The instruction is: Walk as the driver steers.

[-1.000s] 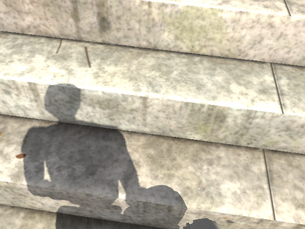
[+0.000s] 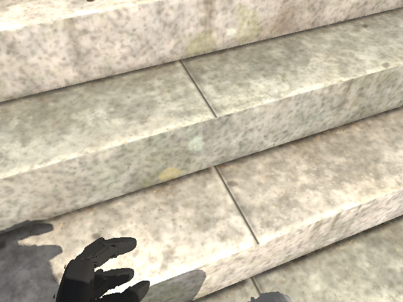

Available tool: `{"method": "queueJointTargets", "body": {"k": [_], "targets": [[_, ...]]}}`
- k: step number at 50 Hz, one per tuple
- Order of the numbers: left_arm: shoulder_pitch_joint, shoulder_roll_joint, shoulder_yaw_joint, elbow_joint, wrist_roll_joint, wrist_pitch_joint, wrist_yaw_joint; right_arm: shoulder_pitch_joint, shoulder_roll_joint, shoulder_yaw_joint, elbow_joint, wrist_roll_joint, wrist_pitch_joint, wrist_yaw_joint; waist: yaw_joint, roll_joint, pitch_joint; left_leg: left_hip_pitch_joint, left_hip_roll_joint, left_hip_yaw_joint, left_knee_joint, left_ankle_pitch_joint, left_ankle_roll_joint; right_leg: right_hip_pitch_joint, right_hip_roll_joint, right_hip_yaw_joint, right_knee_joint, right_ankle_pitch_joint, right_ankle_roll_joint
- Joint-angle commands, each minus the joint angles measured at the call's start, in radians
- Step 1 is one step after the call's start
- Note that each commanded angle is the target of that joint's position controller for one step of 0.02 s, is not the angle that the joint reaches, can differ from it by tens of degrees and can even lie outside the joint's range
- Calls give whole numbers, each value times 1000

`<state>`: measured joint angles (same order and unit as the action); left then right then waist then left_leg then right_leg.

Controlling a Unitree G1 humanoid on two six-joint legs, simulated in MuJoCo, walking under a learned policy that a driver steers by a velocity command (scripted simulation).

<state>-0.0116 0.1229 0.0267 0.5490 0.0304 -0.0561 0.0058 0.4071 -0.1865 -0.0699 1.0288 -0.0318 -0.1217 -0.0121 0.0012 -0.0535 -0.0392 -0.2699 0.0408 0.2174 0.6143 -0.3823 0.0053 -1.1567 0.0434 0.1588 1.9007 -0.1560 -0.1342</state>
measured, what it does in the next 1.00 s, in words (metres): climbs, turning left: right foot 0.19 m higher, then left foot 0.19 m higher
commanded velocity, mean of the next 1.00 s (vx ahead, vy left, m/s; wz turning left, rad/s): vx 0.47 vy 0.00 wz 0.38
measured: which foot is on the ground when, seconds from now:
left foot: down 0.00-0.24, up 0.26-0.80, down 0.82-1.00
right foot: up 0.00-0.22, down 0.24-0.84, up 0.86-1.00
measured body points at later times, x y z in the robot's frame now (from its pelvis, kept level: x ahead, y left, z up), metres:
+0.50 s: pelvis +0.30 -0.09 +0.18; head +0.30 -0.10 +0.63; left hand +0.31 +0.17 +0.04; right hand +0.53 -0.29 +0.10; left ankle +0.28 +0.02 -0.27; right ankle +0.34 -0.18 -0.53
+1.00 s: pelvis +0.52 +0.00 +0.33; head +0.52 -0.01 +0.78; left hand +0.62 +0.28 +0.28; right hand +0.70 -0.21 +0.20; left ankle +0.54 +0.04 -0.34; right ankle +0.55 -0.16 -0.11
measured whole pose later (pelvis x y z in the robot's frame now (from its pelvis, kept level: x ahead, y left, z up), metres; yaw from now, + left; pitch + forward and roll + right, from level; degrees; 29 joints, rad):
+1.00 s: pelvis +0.52 +0.00 +0.33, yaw +26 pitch +2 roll +1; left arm 0.11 0.14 0.03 0.57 0.06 -0.09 0.01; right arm 0.30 -0.23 -0.09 0.86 -0.02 -0.02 -0.02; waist 0.01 -0.01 -0.05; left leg -0.55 -0.17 0.08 0.96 -0.45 0.16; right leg -0.88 -0.05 0.10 2.05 -0.01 -0.05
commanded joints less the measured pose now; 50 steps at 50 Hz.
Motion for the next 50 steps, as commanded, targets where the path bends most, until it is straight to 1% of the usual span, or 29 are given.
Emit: {"method": "queueJointTargets", "body": {"k": [1,5,7,8,9,10,11,12,13,14,15,16,18,20,23,29,32,34,36,37,38,39,40,41,43,44,45,46,50], "targets": [[-24,4,12,-53,12,19,18,-9,-103,-15,-59,-3,-64,5,20,94,97,141,280,-251,-450,355,198,-207,-26,-31,170,-150,-10],[-376,-77,-54,-204,15,2,11,201,-36,0,34,-5,-32,-10,-91,116,136,452,238,-224,-549,104,150,-536,-165,-206,87,-456,-25],[-483,-104,-78,-289,-5,12,-23,250,-22,6,50,6,-6,-44,-133,164,123,379,225,-220,-664,209,166,-383,-214,-240,-77,-396,-9],[-425,-147,-109,-299,-15,21,-56,166,-39,7,7,39,5,-47,-92,128,62,142,195,-143,-796,316,182,73,-220,-278,-428,-286,-28],[-341,-109,-83,-242,-42,23,-64,77,-69,7,-48,44,7,-30,-67,80,-11,-39,167,-137,-785,580,208,497,-140,-401,-609,-179,-18],[-134,-64,-45,-163,-28,27,-45,102,-165,-10,-69,35,-19,-4,-16,151,-177,46,212,-126,-561,1332,203,751,-48,-403,-558,-196,-18],[193,-16,-7,-83,-45,34,-24,60,-264,-42,-89,43,-44,9,121,289,-357,176,231,-145,-323,1677,161,929,-8,-318,-655,-154,-23],[300,109,36,-69,-24,44,0,27,-325,-69,-113,71,-70,38,197,307,-465,224,200,-171,-60,1704,118,1027,-2,-243,-824,-235,-25],[384,186,65,-25,11,18,18,39,-227,-53,-157,103,-84,71,219,132,-536,-145,98,-230,326,1291,66,1303,-263,176,-1012,-265,-87],[405,316,113,-27,21,22,20,-2,-151,-56,-228,89,-77,84,235,-137,-629,-257,-116,-292,859,278,26,1277,-492,613,-1424,-152,-95],[242,297,113,-42,15,18,2,29,-53,-52,-243,48,-54,58,160,-81,-608,-358,-116,-489,1311,284,5,1145,-516,683,-1501,-295,-83],[117,233,92,3,6,11,-12,-15,22,-42,-300,24,-28,35,41,-47,-474,-435,-35,-420,1393,384,8,995,-503,567,-1505,-518,-67],[89,74,51,150,-27,-16,-13,-94,56,-21,-352,-17,-6,12,-41,-8,-100,-580,11,-318,1395,454,56,713,-400,262,-1394,-474,-39],[140,-14,21,254,4,-29,-14,-82,132,22,-361,-7,28,16,-114,-10,4,-665,-8,-335,1461,433,85,638,-361,64,-1414,-318,-4],[266,-6,14,343,5,-77,-12,-147,134,43,-368,23,62,1,-99,39,68,-808,-39,-364,1416,361,87,703,-398,-89,-1527,-77,4],[414,113,28,433,12,-120,-26,-424,120,58,-480,4,106,-45,-65,76,104,-1198,-96,-291,1808,128,163,972,-389,-258,-1694,-108,39],[457,106,24,443,8,-102,-14,-538,90,66,-536,21,124,-25,-55,67,119,-1112,-59,-195,1463,154,145,951,-301,-399,-1760,-123,74],[517,177,36,452,4,-97,18,-617,95,79,-576,35,143,-8,-14,-55,85,-1034,-13,-63,1282,94,148,1015,-324,-424,-1910,2,5],[580,177,39,469,-11,-77,45,-665,132,100,-585,24,158,9,25,-42,60,-931,17,-5,1071,-29,172,1154,-314,-465,-1963,177,-31],[506,149,23,434,-37,-70,49,-548,126,95,-518,44,153,10,-24,-15,43,-698,-20,68,889,-84,192,1123,-286,-571,-1861,700,-23],[520,216,30,407,-57,-72,60,-469,101,92,-493,62,150,-3,-55,-56,-33,-488,-96,129,806,-149,193,1109,-328,-554,-1735,1370,-51],[495,278,41,384,-71,-74,56,-274,73,77,-448,34,153,-21,-131,-154,-158,-361,-126,102,797,-206,218,1204,-399,-522,-1528,1810,-72],[445,320,55,346,-85,-68,30,-115,7,55,-407,22,140,-25,-159,-205,-285,-224,-172,27,657,-256,241,1266,-414,-492,-1294,1852,-71],[416,344,66,299,-76,-65,5,-64,-49,25,-408,17,129,-18,-182,-205,-347,-79,-190,-127,438,-265,244,1203,-389,-462,-1030,1571,-41],[152,223,71,71,-6,-71,-63,-172,-245,-68,-444,26,151,-42,-155,105,-293,66,91,-1249,-284,-641,361,465,-27,-183,-227,57,121],[128,92,45,4,28,-64,-64,-314,-243,-64,-470,2,150,-30,-76,68,-233,-14,146,-1266,-373,-546,292,316,-36,-32,134,66,127],[153,28,25,-20,26,-53,-46,-296,-173,-44,-420,-5,135,-28,-15,17,-133,-134,151,-1129,-295,-433,237,267,-59,-42,201,162,115],[150,13,14,-40,35,-57,-24,-273,-119,-37,-352,3,100,-27,17,-33,25,-228,108,-951,-220,-199,208,191,-72,-63,220,188,91],[255,-18,-22,-24,39,-16,29,-174,-45,-12,-199,15,48,6,95,-2,107,-235,4,-514,-93,416,157,50,-97,-80,190,67,80]]}}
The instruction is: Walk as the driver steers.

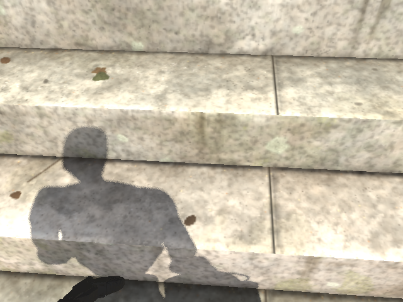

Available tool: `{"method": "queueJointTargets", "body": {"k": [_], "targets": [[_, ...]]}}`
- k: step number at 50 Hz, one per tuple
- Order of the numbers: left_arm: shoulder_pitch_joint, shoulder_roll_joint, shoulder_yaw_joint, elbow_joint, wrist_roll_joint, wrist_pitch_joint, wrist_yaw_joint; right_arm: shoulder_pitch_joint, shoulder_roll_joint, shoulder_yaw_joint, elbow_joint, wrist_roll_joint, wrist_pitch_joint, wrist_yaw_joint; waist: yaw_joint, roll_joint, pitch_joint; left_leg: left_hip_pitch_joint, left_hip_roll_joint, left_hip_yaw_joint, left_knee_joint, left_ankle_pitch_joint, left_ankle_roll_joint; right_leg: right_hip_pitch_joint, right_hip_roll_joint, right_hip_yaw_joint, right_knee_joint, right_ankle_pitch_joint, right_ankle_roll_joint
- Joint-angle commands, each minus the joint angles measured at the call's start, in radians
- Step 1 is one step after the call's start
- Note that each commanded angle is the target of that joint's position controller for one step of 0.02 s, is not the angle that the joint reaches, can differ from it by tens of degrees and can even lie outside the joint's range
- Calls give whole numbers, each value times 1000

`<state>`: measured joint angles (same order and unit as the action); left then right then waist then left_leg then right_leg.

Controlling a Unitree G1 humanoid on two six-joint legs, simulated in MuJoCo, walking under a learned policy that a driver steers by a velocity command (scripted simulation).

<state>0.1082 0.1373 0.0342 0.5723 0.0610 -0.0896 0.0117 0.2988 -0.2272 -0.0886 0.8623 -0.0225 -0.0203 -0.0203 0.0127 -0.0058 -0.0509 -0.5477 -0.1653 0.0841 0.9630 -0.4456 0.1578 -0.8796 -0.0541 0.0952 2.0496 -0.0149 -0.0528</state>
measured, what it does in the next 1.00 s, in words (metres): climbs: right foot 0.19 m higher, then left foot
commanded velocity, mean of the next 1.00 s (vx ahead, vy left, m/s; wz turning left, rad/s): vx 0.06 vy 0.00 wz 0.01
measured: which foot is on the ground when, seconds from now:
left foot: down 0.00-0.36, up 0.38-0.80, down 0.82-1.00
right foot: up 0.00-0.34, down 0.36-0.82, up 0.84-1.00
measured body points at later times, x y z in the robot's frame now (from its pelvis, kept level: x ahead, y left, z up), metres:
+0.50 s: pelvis +0.19 -0.05 +0.17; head +0.20 -0.05 +0.62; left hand +0.31 +0.21 +0.06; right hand +0.38 -0.28 +0.06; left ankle +0.09 +0.05 -0.37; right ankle +0.30 -0.12 -0.48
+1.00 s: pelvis +0.26 -0.01 +0.24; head +0.27 +0.01 +0.69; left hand +0.41 +0.24 +0.12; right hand +0.39 -0.26 +0.15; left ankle +0.31 +0.08 -0.48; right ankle +0.21 -0.14 -0.36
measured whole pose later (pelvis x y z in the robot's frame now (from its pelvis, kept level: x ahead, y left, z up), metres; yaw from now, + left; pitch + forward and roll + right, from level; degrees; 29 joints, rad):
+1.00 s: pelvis +0.26 -0.01 +0.24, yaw -3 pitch +2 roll +0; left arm 0.19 0.21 0.11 0.72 0.05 0.02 0.03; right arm 0.23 -0.15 -0.04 0.66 -0.03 -0.03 -0.09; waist 0.00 -0.06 -0.03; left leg -0.40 0.03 0.13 0.63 -0.26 0.07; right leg -0.64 0.04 0.06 1.44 -0.30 0.03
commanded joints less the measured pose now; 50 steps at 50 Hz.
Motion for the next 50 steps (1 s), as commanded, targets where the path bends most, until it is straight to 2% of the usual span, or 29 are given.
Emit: {"method": "queueJointTargets", "body": {"k": [1,2,4,6,9,11,13,14,16,17,18,19,20,21,23,24,26,29,30,33,35,37,39,41,42,43,45,48,50], "targets": [[102,-7,-30,-48,13,25,28,-48,-10,9,-39,11,-63,8,74,-57,127,35,186,-324,-431,583,-19,-205,-13,-47,-118,-69,8],[55,-6,-35,-54,10,35,26,-33,-12,12,-34,5,-67,5,63,-38,113,31,154,-275,-420,651,-44,-185,4,-88,-191,-39,14],[-16,-41,-44,-53,-8,38,41,103,-55,5,-18,-21,-78,-8,-26,77,-7,316,242,-384,-429,888,13,-419,39,-128,220,-168,6],[-156,-84,-72,-119,-10,38,47,155,-75,2,-8,-10,-86,-3,-62,65,35,429,288,-470,-515,696,21,-619,19,-120,309,-269,-2],[-348,-95,-98,-221,8,62,25,199,-52,6,9,5,-62,-5,-99,34,66,394,216,-463,-592,522,-9,-587,10,-159,51,-282,5],[-419,-99,-100,-274,-6,77,14,218,-81,-9,-4,4,-46,-38,-123,88,26,494,281,-530,-673,702,38,-555,4,-121,-77,-332,8],[-410,-93,-103,-276,-11,95,10,239,-130,-30,-7,14,-17,-56,-135,106,-46,604,293,-443,-766,927,44,-397,10,-187,-275,-408,-7],[-295,-116,-102,-219,-32,96,8,148,-121,-26,-44,-3,-22,-64,-66,143,-115,568,316,-316,-732,1248,34,-151,9,-194,-444,-454,-43],[-69,-51,-68,-122,-68,96,22,22,-140,-33,-113,22,-43,-50,42,165,-270,410,308,-284,-626,1816,0,397,100,-235,-678,-376,-75],[36,37,-29,-88,-77,96,38,0,-181,-43,-117,51,-69,-31,96,189,-306,464,316,-296,-501,1899,7,498,111,-217,-861,-391,-72],[108,76,-7,-52,-60,89,42,-7,-184,-44,-111,73,-100,-9,143,127,-337,460,296,-275,-330,1807,-15,626,110,-153,-1068,-327,-86],[203,162,25,-4,-37,93,56,28,-128,-39,-135,88,-110,24,137,-158,-374,159,131,-252,37,1125,-106,840,-147,323,-1204,173,-265],[186,135,21,18,-34,125,74,73,-81,-26,-109,28,-95,50,118,-305,-442,139,-12,-285,484,211,-153,700,-252,742,-1559,222,-385],[48,102,27,20,-53,122,66,93,-2,-13,-143,-19,-71,59,33,-197,-342,4,-5,-375,790,195,-159,550,-231,785,-1578,-211,-378],[-83,11,18,109,-61,112,60,-7,96,36,-219,-58,-28,30,-79,19,22,-226,57,-291,926,312,-119,241,-156,534,-1502,-744,-255],[-77,-5,12,140,-61,96,59,-1,103,48,-247,-64,-11,9,-107,43,89,-255,79,-266,961,316,-114,165,-114,415,-1487,-706,-207],[-37,-24,3,204,-52,63,50,19,102,65,-249,-38,-2,-7,-121,40,135,-298,103,-213,992,340,-120,125,-60,228,-1477,-500,-181],[33,27,18,245,-51,28,32,-28,112,77,-260,-21,-9,-8,-119,4,98,-390,141,-151,933,430,-120,220,-14,131,-1433,-300,-188],[50,50,27,243,-52,29,37,-51,112,81,-284,-36,-6,-11,-124,-4,68,-391,185,-168,800,481,-133,263,2,116,-1421,-294,-172],[62,112,52,208,-53,46,68,-130,96,85,-325,-33,10,-7,-84,-70,-10,-391,206,-90,633,505,-167,349,-16,188,-1449,-256,-218],[88,179,84,162,-21,74,103,-225,82,92,-377,-11,10,5,-32,-110,-73,-292,226,-76,315,260,-178,430,-48,297,-1554,-334,-200],[89,197,102,129,19,97,103,-204,74,84,-330,35,22,8,7,-153,-121,-10,167,-7,87,45,-147,388,-50,279,-1618,-341,-170],[71,182,104,123,4,94,82,-80,77,69,-292,46,18,-12,-26,-199,-109,197,144,4,-102,96,-108,351,-68,281,-1573,-227,-161],[109,94,87,131,-10,87,55,-26,67,60,-252,34,1,-34,-36,-42,-56,322,181,-89,-409,125,-117,343,11,198,-1380,-272,-101],[144,0,64,124,-30,76,44,-14,1,54,-268,16,-16,-40,-27,167,-55,404,426,-366,-530,310,-90,209,105,66,-1064,-427,-33],[173,78,81,92,-52,73,41,-89,-57,30,-316,-2,-16,-43,-24,328,-154,392,612,-661,-679,436,64,135,125,-74,-815,-552,32],[126,117,96,125,-25,77,31,-141,15,41,-326,-4,-22,-52,-9,68,-40,300,529,-534,-661,193,102,110,67,-36,-568,-422,76],[88,41,68,80,-10,104,7,-95,-12,29,-250,-10,-21,-80,23,64,54,250,360,-228,-560,159,86,66,81,-6,-521,-234,83],[70,64,61,69,-12,109,1,-56,-11,29,-251,-10,-27,-85,-7,61,49,345,368,-200,-566,154,88,29,90,-38,-657,-261,110]]}}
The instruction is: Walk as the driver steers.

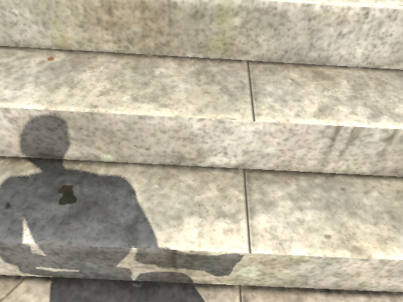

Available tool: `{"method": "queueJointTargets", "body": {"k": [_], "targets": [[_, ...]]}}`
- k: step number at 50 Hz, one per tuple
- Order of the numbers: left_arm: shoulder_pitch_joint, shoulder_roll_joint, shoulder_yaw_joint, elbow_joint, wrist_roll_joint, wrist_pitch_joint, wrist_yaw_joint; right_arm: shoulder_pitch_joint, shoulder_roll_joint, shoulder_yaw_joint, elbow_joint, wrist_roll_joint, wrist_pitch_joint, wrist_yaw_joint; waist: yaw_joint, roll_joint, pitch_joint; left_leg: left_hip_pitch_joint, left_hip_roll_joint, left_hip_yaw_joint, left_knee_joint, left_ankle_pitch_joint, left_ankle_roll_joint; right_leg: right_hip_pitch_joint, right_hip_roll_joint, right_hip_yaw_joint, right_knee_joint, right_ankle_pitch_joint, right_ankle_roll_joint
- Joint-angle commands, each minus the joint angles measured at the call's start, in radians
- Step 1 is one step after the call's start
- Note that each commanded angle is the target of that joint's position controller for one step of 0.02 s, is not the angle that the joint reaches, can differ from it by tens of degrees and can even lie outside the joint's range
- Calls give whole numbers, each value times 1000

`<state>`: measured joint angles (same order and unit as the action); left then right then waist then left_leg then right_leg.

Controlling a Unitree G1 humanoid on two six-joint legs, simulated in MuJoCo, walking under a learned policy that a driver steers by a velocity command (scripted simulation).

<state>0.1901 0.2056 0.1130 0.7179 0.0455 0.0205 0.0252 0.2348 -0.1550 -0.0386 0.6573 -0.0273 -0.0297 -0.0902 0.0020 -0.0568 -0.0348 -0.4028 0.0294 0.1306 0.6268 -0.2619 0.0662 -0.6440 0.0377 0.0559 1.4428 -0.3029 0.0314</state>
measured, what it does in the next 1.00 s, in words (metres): steps on the spot: right foot, then left foot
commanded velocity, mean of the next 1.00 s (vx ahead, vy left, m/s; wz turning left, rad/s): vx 0.00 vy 0.00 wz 0.05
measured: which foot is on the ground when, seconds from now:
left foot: down 0.00-0.26, up 0.28-0.56, down 0.58-0.88, up 0.90-1.00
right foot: up 0.00-0.24, down 0.26-0.62, up 0.64-0.86, down 0.88-1.00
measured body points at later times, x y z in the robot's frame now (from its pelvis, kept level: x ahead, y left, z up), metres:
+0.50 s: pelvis +0.03 -0.04 +0.01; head +0.02 -0.04 +0.46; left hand +0.20 +0.14 -0.09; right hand +0.08 -0.27 -0.13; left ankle +0.01 +0.10 -0.68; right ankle +0.03 -0.11 -0.72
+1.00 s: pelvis +0.01 -0.07 +0.00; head +0.04 -0.09 +0.45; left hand +0.13 +0.19 -0.08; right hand +0.18 -0.31 -0.12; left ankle -0.03 +0.06 -0.62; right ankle +0.04 -0.14 -0.72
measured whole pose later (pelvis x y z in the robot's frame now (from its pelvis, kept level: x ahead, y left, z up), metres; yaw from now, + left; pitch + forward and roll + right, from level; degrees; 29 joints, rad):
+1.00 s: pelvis +0.01 -0.07 +0.00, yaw +8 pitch +2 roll +0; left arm 0.23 0.16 0.03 0.60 0.03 0.01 0.08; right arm 0.21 -0.23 -0.11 0.69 -0.05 0.03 -0.04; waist 0.01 0.06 0.00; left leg -0.61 -0.06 -0.09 1.30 -0.39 -0.04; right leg -0.35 0.01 -0.11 0.59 -0.28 -0.08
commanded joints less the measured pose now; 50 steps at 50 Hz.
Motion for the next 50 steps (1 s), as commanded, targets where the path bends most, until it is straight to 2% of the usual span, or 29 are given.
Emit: {"method": "queueJointTargets", "body": {"k": [1,5,6,8,11,12,13,14,15,16,17,18,21,25,28,30,31,32,34,35,38,41,43,44,45,46,47,48,50], "targets": [[-23,6,-20,-90,1,3,-13,20,-96,-26,-49,-5,-18,-17,-7,141,19,249,195,-254,-241,-8,190,-214,-7,-18,-105,-13,38],[-59,-4,-36,-137,0,10,-1,16,-141,-45,-65,-17,-9,-25,-17,254,-35,289,253,-232,-253,45,204,-132,-75,-69,-279,-60,26],[-39,19,-31,-111,-12,10,-5,-17,-133,-41,-88,-25,-14,-17,-22,197,-81,211,271,-170,-262,102,184,13,-90,-86,-336,-84,0],[-43,21,-31,-132,-34,11,-9,-25,-164,-51,-77,-27,-13,-8,-13,221,-63,132,253,-111,-251,28,156,154,-87,-125,-528,-160,-50],[6,30,-23,-135,-33,2,3,-12,-187,-62,-51,-12,1,9,-1,168,-36,77,292,-85,-163,-21,92,297,-55,-189,-732,-67,-78],[44,41,-20,-113,-32,-9,2,27,-179,-64,-26,-17,13,20,4,98,-34,50,245,-43,-57,-22,59,373,-27,-172,-845,-35,-82],[83,66,-15,-108,-20,-29,-5,29,-135,-53,-15,-19,23,38,30,-43,-22,-68,186,27,172,-107,9,472,-107,-11,-953,78,-87],[80,149,-4,-151,-12,-38,6,-42,-65,-28,-81,8,28,51,62,-311,-62,-331,63,35,395,-267,-82,569,-340,377,-1075,282,-195],[105,111,-9,-186,-17,-32,24,-23,-87,-37,-61,3,37,41,102,-199,-178,-178,66,-96,609,-231,-117,444,-441,467,-1175,228,-314],[35,63,-33,-188,-8,-31,27,-22,-79,-41,-37,10,44,39,55,-150,-113,-160,79,-129,734,-153,-139,353,-405,380,-1175,137,-346],[-1,9,-62,-179,-4,-39,24,-14,-61,-29,-5,11,49,46,19,-91,-9,-152,86,-156,699,-99,-145,275,-340,251,-1176,65,-313],[-24,-2,-71,-174,-4,-43,25,-13,-68,-33,4,0,54,52,-2,-66,10,-142,76,-146,690,-88,-134,280,-274,185,-1158,63,-276],[34,-25,-93,-133,-4,-62,34,78,-63,-29,80,11,67,70,-12,-6,16,-85,32,-147,534,-114,-98,372,-238,62,-1113,311,-227],[81,41,-69,-124,3,-51,62,14,-68,-27,55,30,55,61,29,-71,30,-41,-31,-89,93,-301,-57,514,-238,30,-1063,359,-231],[91,101,-34,-120,-29,-46,74,44,-58,-24,49,23,32,44,-1,-48,1,79,-27,-84,-116,5,-27,472,-271,21,-976,394,-222],[44,69,-26,-140,-38,-44,57,85,-120,-45,43,2,17,34,-23,37,-29,183,59,-222,-84,223,29,307,-232,-20,-850,148,-159],[40,34,-32,-161,-37,-35,49,78,-160,-65,31,7,18,25,-8,254,-35,191,137,-395,-92,252,110,200,-133,-145,-757,-24,-102],[2,29,-34,-164,-39,-29,44,91,-167,-71,0,3,20,19,-52,293,-34,173,222,-575,-196,204,202,144,-55,-153,-603,-88,-62],[-31,9,-42,-158,-47,-33,33,50,-165,-70,-34,-14,24,8,-81,248,12,151,269,-655,-301,196,293,47,-30,-61,-364,-166,-32],[-30,-1,-43,-162,-33,-35,25,42,-172,-74,-26,-16,22,9,-63,190,14,154,245,-623,-277,220,292,18,-36,-22,-288,-175,-26],[-28,15,-45,-169,-17,-26,20,-2,-176,-75,-28,-12,32,12,-26,148,4,160,131,-470,-216,244,210,43,-20,-63,-428,-238,-35],[22,4,-58,-163,-44,-14,31,0,-186,-80,-23,-8,42,17,-16,210,-9,136,80,-440,-169,303,157,185,24,-118,-736,-278,-51],[111,-5,-65,-135,-53,-23,51,-36,-173,-81,-27,15,35,28,32,222,-43,44,62,-444,-117,362,101,402,30,-133,-975,45,-64],[153,50,-47,-125,-32,-27,64,-70,-124,-75,-40,21,29,41,58,110,-72,-108,20,-423,13,192,44,569,-85,-15,-1037,117,-92],[121,165,-23,-160,-9,-23,68,-106,-60,-62,-79,41,24,45,79,-202,-83,-374,-133,-240,287,-199,-30,677,-330,277,-1125,310,-181],[76,175,-10,-206,-9,-20,65,-13,-125,-76,-68,-1,25,38,56,-234,-177,-299,-104,-208,637,-345,-86,546,-494,432,-1146,373,-288],[41,103,-33,-209,-7,-26,62,0,-144,-84,-47,-22,26,39,16,-57,-113,-310,-76,-242,749,-261,-104,483,-441,359,-1159,174,-294],[-1,61,-50,-205,-8,-28,61,-20,-133,-84,-32,-34,36,45,-8,7,-18,-326,-58,-252,819,-178,-115,410,-351,260,-1151,-6,-270],[-27,62,-52,-180,-4,-32,67,-40,-105,-76,-58,-37,57,59,-34,-47,68,-396,-74,-221,904,-21,-130,368,-242,102,-1080,17,-284]]}}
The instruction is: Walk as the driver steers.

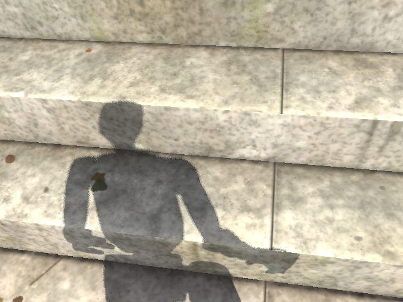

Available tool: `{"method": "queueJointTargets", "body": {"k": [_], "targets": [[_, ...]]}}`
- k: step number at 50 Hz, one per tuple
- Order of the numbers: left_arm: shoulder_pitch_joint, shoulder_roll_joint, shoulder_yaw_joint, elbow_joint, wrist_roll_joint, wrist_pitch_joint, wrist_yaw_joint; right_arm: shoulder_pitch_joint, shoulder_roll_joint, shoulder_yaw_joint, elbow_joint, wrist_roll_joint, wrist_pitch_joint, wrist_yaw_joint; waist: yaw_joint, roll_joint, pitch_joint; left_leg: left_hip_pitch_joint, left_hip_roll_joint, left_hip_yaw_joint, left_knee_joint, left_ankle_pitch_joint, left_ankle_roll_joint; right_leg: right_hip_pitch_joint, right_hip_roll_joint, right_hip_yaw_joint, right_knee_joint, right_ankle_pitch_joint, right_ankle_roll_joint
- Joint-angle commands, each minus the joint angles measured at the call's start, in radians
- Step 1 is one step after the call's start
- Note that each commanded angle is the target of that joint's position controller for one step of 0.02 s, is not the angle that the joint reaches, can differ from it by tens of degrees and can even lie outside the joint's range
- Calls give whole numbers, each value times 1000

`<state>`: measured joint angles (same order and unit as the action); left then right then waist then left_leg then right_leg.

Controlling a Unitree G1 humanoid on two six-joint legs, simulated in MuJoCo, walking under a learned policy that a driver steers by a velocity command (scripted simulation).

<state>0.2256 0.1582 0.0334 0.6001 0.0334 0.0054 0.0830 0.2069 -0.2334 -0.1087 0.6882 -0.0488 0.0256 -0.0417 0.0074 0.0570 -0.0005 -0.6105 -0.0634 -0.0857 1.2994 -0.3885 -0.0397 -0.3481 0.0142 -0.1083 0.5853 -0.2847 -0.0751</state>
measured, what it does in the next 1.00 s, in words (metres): steps on the spot: left foot, then right foot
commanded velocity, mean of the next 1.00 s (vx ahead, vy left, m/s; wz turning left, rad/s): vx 0.07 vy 0.00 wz -0.11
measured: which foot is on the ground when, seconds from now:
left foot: up 0.00-0.32, down 0.34-0.72, up 0.74-1.00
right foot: down 0.00-0.34, up 0.36-0.70, down 0.72-1.00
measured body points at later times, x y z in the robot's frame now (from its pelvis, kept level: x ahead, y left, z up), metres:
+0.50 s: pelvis +0.02 +0.02 +0.00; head +0.02 +0.02 +0.45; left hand +0.06 +0.26 -0.13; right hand +0.19 -0.16 -0.09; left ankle +0.04 +0.11 -0.73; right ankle -0.02 -0.12 -0.67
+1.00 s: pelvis +0.05 -0.02 +0.00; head +0.05 -0.04 +0.45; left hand +0.14 +0.23 -0.11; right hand +0.20 -0.26 -0.09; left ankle +0.05 +0.10 -0.48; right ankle +0.00 -0.10 -0.73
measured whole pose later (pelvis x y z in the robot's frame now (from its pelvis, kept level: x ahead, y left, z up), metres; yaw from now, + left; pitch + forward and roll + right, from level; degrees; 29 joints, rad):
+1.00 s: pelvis +0.05 -0.02 +0.00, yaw -12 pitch +4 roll -1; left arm 0.39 0.20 0.07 0.79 0.01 -0.07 0.03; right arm 0.15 -0.17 -0.01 0.60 -0.07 -0.02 0.00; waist 0.05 0.07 -0.06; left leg -0.94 0.05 0.01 1.93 -0.21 0.01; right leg -0.27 0.12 0.10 0.53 -0.32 -0.12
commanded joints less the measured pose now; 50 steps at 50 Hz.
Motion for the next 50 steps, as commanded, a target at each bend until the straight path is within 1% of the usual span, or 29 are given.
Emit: {"method": "queueJointTargets", "body": {"k": [1,6,8,9,10,11,14,16,17,18,19,21,22,24,25,28,32,34,35,36,37,38,39,40,42,44,45,48,50], "targets": [[-41,106,24,-60,8,-22,9,-18,-41,-2,-89,-7,5,22,-30,-102,47,-221,17,-10,156,106,-37,107,-215,243,-223,-8,-174],[60,153,45,-45,5,-28,24,-95,-22,20,-141,-4,3,35,38,-158,-8,-307,33,31,-2,46,-58,303,-315,278,-224,23,-213],[54,156,48,-46,9,-25,23,-117,-7,27,-155,-5,9,33,40,-205,-22,-292,64,58,-36,49,-48,308,-333,258,-223,32,-218],[40,124,39,-42,8,-27,17,-90,-14,32,-126,3,14,42,52,-154,-44,-206,54,119,-130,25,-36,268,-284,167,-206,21,-186],[-1,134,40,-58,13,-35,17,-77,4,34,-127,2,14,49,28,-200,-83,-63,97,96,-181,53,-7,191,-296,151,-202,101,-166],[-18,141,40,-54,16,-40,18,-78,11,39,-139,16,14,50,19,-195,-90,21,101,111,-273,24,19,149,-291,123,-198,115,-154],[15,148,41,-13,5,-37,0,-21,32,53,-119,40,9,35,22,-186,-83,256,71,206,-554,31,73,84,-291,138,-174,261,-132],[91,120,32,54,-8,-19,-24,72,51,62,-64,41,-9,24,-1,-114,-75,431,33,236,-833,165,79,57,-230,97,-74,255,-91],[113,71,20,74,-18,-15,-42,92,39,59,-69,22,-33,22,-23,-24,-67,539,166,62,-911,272,76,-38,-191,63,66,88,-38],[141,8,0,70,-48,-7,-51,53,40,78,-92,2,-40,7,-7,166,-117,553,388,-170,-937,514,178,-128,-146,62,106,-160,43],[152,55,15,102,-60,8,-41,74,51,76,-114,3,-38,-6,-59,156,-145,397,451,-234,-1020,353,283,22,-135,83,194,-192,68],[54,100,41,77,-41,15,-39,-7,36,77,-135,0,-38,-20,-39,127,-11,319,423,-192,-1076,159,307,-58,-99,107,351,-211,89],[34,107,53,76,-27,19,-38,-13,26,76,-143,-1,-43,-28,-40,109,-2,320,414,-148,-1062,230,308,-92,-87,126,463,-229,101],[55,92,62,89,-6,18,-41,15,-10,65,-138,-5,-56,-35,-23,-4,2,351,383,-37,-1015,354,295,-146,-60,142,583,-193,124],[64,79,64,96,2,16,-44,29,-19,61,-131,-6,-59,-38,-16,-12,-17,381,357,2,-992,385,289,-161,-52,139,621,-175,128],[56,69,65,86,-8,15,-52,14,-17,60,-125,1,-59,-46,-10,42,-46,446,317,74,-955,375,268,-188,-38,104,537,-171,129],[34,47,48,56,-22,12,-53,55,-63,32,-102,7,-36,-56,-28,122,-43,441,328,103,-904,280,267,-107,-24,47,199,-271,78],[78,51,45,68,-19,5,-48,51,-81,16,-91,25,-22,-55,-2,104,-44,381,334,128,-827,252,224,20,0,-3,-29,-84,39],[103,83,50,75,-12,0,-46,56,-81,8,-76,27,-26,-40,14,29,-42,287,322,153,-764,129,173,103,5,28,-81,23,18],[179,134,66,85,1,-12,-48,24,-52,9,-80,22,-24,-24,60,-111,-57,82,276,211,-573,-86,110,260,-98,227,-153,7,-17],[243,300,125,73,9,-1,-36,-122,-13,27,-177,56,-20,-12,144,-453,-72,-173,102,234,-313,-231,44,279,-279,671,-331,-354,-180],[170,296,125,27,1,-1,-38,-154,-8,31,-181,19,-25,-4,131,-358,0,-245,110,88,-51,-120,25,184,-324,857,-480,-650,-264],[89,261,108,12,-14,-2,-37,-148,-36,25,-171,5,-34,5,82,-261,62,-293,123,61,96,-3,3,125,-323,805,-486,-650,-276],[32,233,94,5,-12,-6,-43,-104,-51,22,-142,1,-41,18,41,-205,57,-286,127,66,194,62,-4,101,-276,694,-422,-521,-254],[-13,186,78,9,-23,-29,-43,-41,-32,30,-104,-18,-46,42,4,-129,10,-265,115,80,367,129,13,72,-163,526,-303,-314,-224],[84,162,66,87,-24,-52,-48,-64,38,73,-120,-20,-50,50,24,-107,21,-375,101,127,522,199,48,104,-130,493,-246,-219,-225],[166,148,64,127,-25,-60,-46,-139,86,97,-166,-28,-57,47,41,-107,48,-474,111,102,575,220,55,142,-136,541,-241,-215,-244],[239,162,69,154,-25,-87,-49,-184,46,106,-189,-26,-69,50,84,-78,39,-668,122,96,676,208,52,295,-179,632,-275,-203,-262],[283,194,79,164,-24,-112,-44,-275,36,109,-241,-24,-70,46,100,-110,41,-805,142,43,755,126,46,380,-220,701,-309,-200,-277]]}}
Keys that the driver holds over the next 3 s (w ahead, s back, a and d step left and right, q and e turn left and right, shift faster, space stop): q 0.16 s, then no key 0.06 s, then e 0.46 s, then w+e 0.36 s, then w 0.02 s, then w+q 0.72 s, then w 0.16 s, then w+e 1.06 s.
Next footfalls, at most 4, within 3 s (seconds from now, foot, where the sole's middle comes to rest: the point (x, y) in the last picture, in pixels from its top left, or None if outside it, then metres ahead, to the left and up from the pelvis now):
0.34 left None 0.08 0.12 -0.77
0.72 right None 0.04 -0.11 -0.76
1.24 left None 0.36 0.11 -0.58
1.76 right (259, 196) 0.63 -0.09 -0.39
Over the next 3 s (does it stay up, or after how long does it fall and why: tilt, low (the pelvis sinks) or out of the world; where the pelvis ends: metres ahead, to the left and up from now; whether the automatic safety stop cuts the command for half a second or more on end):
stays up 1.14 0.02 0.74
